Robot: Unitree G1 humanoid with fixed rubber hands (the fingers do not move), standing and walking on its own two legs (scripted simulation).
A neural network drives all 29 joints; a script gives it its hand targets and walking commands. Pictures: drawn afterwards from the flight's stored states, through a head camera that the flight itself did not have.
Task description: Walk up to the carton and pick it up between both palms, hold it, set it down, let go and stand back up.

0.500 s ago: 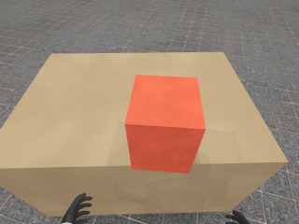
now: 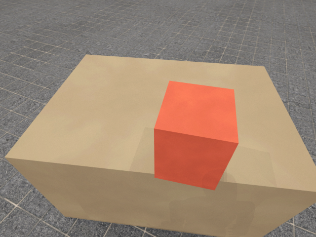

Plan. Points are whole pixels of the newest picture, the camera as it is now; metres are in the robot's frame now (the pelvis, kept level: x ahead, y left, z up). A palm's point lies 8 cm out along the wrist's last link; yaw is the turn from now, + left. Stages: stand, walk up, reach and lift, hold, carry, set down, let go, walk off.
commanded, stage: stand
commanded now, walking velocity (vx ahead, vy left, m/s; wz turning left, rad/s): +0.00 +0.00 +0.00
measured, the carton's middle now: (192, 135) +0.42 -0.08 +0.00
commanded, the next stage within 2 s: none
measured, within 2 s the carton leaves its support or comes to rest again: neither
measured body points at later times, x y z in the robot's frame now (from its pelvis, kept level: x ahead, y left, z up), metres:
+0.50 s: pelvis +0.01 +0.00 +0.00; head +0.00 +0.00 +0.45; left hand -0.02 +0.22 -0.16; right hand +0.02 -0.22 -0.15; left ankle +0.03 +0.11 -0.74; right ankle -0.02 -0.08 -0.74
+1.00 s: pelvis +0.01 -0.02 +0.00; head +0.01 -0.02 +0.45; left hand -0.03 +0.19 -0.16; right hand +0.02 -0.23 -0.16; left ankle +0.03 +0.11 -0.74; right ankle -0.02 -0.08 -0.74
